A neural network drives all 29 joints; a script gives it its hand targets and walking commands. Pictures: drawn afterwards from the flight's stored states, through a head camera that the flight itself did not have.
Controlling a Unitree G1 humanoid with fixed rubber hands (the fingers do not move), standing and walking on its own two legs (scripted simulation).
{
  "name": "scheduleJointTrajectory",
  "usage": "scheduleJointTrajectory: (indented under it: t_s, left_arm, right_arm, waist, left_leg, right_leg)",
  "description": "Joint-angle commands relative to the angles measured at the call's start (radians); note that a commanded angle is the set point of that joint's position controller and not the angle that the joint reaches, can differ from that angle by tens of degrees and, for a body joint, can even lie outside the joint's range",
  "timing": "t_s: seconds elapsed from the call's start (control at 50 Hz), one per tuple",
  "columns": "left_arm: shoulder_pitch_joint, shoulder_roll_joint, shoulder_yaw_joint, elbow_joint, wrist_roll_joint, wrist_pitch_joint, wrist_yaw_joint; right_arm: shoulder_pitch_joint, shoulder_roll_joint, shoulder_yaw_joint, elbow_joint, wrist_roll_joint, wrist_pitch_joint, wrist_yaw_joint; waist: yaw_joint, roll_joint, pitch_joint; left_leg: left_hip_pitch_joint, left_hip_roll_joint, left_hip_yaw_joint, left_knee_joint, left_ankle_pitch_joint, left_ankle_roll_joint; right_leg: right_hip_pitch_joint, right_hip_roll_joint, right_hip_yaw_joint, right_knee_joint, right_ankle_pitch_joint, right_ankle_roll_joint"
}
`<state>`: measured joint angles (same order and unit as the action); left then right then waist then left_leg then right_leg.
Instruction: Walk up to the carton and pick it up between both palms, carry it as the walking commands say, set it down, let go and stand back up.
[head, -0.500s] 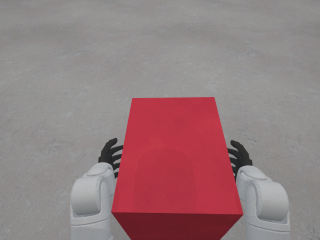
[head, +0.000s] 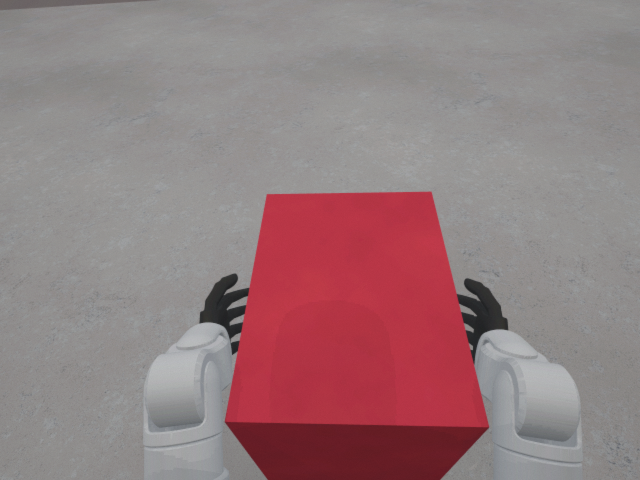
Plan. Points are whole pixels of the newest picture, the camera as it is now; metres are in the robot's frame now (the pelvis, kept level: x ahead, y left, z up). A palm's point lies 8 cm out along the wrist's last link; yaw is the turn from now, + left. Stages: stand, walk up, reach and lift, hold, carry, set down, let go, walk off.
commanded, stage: carry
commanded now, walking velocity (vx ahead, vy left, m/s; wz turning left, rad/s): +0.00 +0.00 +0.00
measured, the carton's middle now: (349, 343) +0.30 +0.00 +0.01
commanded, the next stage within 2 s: hold in 0.80 s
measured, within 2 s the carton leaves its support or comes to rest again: neither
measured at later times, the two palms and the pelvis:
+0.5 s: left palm (237, 323) +0.28 +0.13 +0.09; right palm (503, 328) +0.27 -0.18 +0.08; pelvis +0.02 -0.02 +0.00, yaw +0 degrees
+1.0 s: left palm (239, 335) +0.29 +0.14 +0.05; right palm (484, 356) +0.27 -0.17 +0.03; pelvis +0.02 -0.01 +0.01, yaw -9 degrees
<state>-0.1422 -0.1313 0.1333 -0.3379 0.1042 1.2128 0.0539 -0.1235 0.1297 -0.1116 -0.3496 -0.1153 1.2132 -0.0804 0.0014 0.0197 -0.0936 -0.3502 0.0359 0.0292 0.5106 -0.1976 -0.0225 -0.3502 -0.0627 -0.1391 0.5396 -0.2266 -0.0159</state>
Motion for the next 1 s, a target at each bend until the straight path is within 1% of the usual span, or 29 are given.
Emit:
scheduleJointTrajectory:
  t_s: [0.0,0.24,0.4,0.56,0.78,0.8,0.82,0.84,0.86,0.88,0.9,0.92,0.94,0.96,0.98]
  left_arm:
    - [-0.462,-0.849,-0.719,-0.076,-0.403,-0.003,-0.256]
    - [-0.455,-0.844,-0.72,-0.088,-0.404,0.002,-0.257]
    - [-0.455,-0.839,-0.719,-0.091,-0.402,0.001,-0.257]
    - [-0.454,-0.833,-0.712,-0.086,-0.394,-0.009,-0.256]
    - [-0.452,-0.823,-0.695,-0.062,-0.372,-0.039,-0.253]
    - [-0.263,-0.496,-0.169,0.658,0.023,-0.227,-0.237]
    - [-0.227,-0.392,-0.208,0.561,0.045,-0.365,-0.227]
    - [-0.3,-0.415,-0.286,0.404,0.022,-0.463,-0.236]
    - [-0.373,-0.482,-0.37,0.267,-0.022,-0.517,-0.256]
    - [-0.418,-0.575,-0.454,0.181,-0.058,-0.549,-0.272]
    - [-0.43,-0.608,-0.476,0.111,-0.08,-0.568,-0.27]
    - [-0.459,-0.616,-0.48,0.118,-0.079,-0.565,-0.27]
    - [-0.49,-0.609,-0.486,0.173,-0.077,-0.555,-0.271]
    - [-0.499,-0.62,-0.486,0.231,-0.067,-0.543,-0.27]
    - [-0.478,-0.62,-0.475,0.289,-0.053,-0.531,-0.271]
  right_arm:
    - [-0.473,0.888,0.73,-0.063,0.394,-0.001,0.25]
    - [-0.463,0.885,0.731,-0.064,0.387,0.003,0.248]
    - [-0.459,0.881,0.725,-0.061,0.38,0.001,0.246]
    - [-0.455,0.877,0.715,-0.052,0.368,-0.009,0.244]
    - [-0.454,0.868,0.695,-0.025,0.347,-0.039,0.242]
    - [-0.162,0.565,0.206,0.718,-0.004,-0.222,0.215]
    - [-0.183,0.527,0.267,0.562,-0.007,-0.392,0.199]
    - [-0.272,0.635,0.39,0.436,0.046,-0.483,0.192]
    - [-0.308,0.76,0.517,0.326,0.1,-0.529,0.19]
    - [-0.364,0.858,0.635,0.241,0.151,-0.557,0.19]
    - [-0.435,0.885,0.73,0.159,0.209,-0.579,0.197]
    - [-0.497,0.884,0.755,0.151,0.223,-0.58,0.199]
    - [-0.509,0.84,0.717,0.174,0.209,-0.578,0.192]
    - [-0.51,0.814,0.686,0.22,0.195,-0.567,0.19]
    - [-0.486,0.798,0.653,0.275,0.174,-0.555,0.192]
  waist:
    - [0.003,-0.039,-0.204]
    - [0.004,-0.035,-0.213]
    - [0.005,-0.031,-0.218]
    - [0.006,-0.03,-0.221]
    - [0.007,-0.027,-0.22]
    - [0.02,-0.06,0.191]
    - [0.005,-0.081,0.098]
    - [0.036,-0.083,-0.043]
    - [0.064,-0.085,-0.215]
    - [0.087,-0.076,-0.346]
    - [0.138,-0.056,-0.428]
    - [0.158,-0.076,-0.405]
    - [0.122,-0.065,-0.336]
    - [0.1,-0.058,-0.249]
    - [0.087,-0.056,-0.173]
  left_leg:
    - [0.072,0.072,-0.058,-0.056,0.064,0.032]
    - [0.084,0.083,-0.047,-0.035,0.101,0.014]
    - [0.089,0.087,-0.045,-0.027,0.119,0.008]
    - [0.092,0.088,-0.043,-0.023,0.127,0.005]
    - [0.092,0.086,-0.043,-0.023,0.125,0.006]
    - [0.096,-0.106,-0.032,-0.147,-0.012,0.038]
    - [0.122,-0.12,-0.017,-0.14,-0.017,0.03]
    - [0.114,-0.138,-0.014,-0.135,0.045,0.034]
    - [0.101,-0.152,-0.013,-0.131,0.155,0.033]
    - [0.093,-0.161,-0.021,-0.13,0.253,0.029]
    - [0.1,-0.162,-0.014,-0.129,0.298,0.02]
    - [0.096,-0.158,-0.022,-0.137,0.268,0.024]
    - [0.1,-0.146,-0.035,-0.143,0.196,0.026]
    - [0.128,-0.14,-0.047,-0.149,0.122,0.03]
    - [0.151,-0.135,-0.053,-0.159,0.068,0.036]
  right_leg:
    - [0.081,-0.102,0.124,-0.141,-0.063,-0.012]
    - [0.109,-0.101,0.124,-0.124,0.05,-0.017]
    - [0.12,-0.098,0.119,-0.108,0.103,-0.015]
    - [0.124,-0.095,0.116,-0.097,0.128,-0.012]
    - [0.125,-0.091,0.113,-0.088,0.128,-0.011]
    - [0.135,0.108,0.209,-0.184,0.057,-0.024]
    - [0.239,0.086,0.274,-0.171,0.146,-0.006]
    - [0.393,0.09,0.282,-0.111,0.353,0.014]
    - [0.55,0.089,0.284,-0.064,0.59,0.034]
    - [0.657,0.089,0.281,-0.033,0.773,0.053]
    - [0.696,0.089,0.279,-0.035,0.824,0.064]
    - [0.666,0.09,0.273,-0.059,0.746,0.068]
    - [0.595,0.088,0.267,-0.088,0.617,0.07]
    - [0.5,0.091,0.26,-0.121,0.448,0.067]
    - [0.423,0.097,0.249,-0.146,0.302,0.063]
